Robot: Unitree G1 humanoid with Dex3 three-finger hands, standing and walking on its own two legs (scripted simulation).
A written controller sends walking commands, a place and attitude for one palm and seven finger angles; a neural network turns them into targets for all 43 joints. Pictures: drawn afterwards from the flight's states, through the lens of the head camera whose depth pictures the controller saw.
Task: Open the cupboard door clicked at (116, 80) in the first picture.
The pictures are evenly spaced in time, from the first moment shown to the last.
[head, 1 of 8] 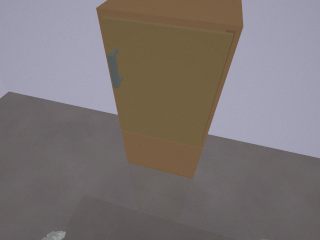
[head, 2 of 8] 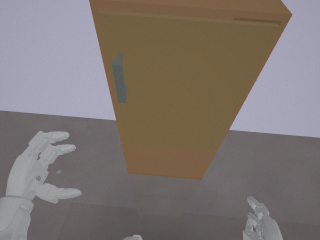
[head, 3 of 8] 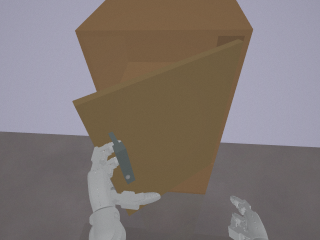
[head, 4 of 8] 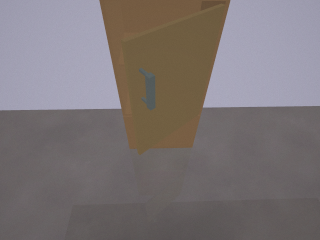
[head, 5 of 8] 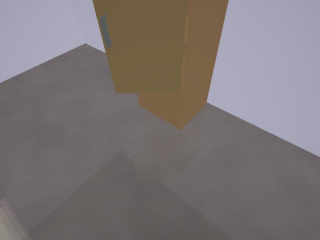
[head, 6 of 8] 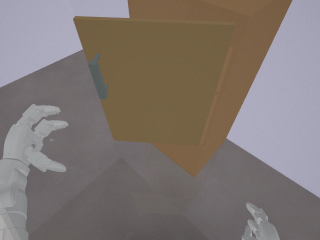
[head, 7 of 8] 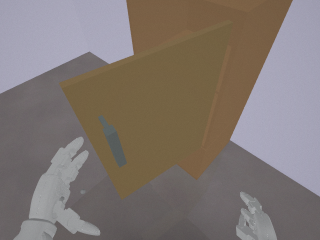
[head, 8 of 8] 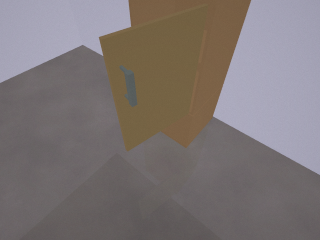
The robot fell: no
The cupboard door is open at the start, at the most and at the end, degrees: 0 79 78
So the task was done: yes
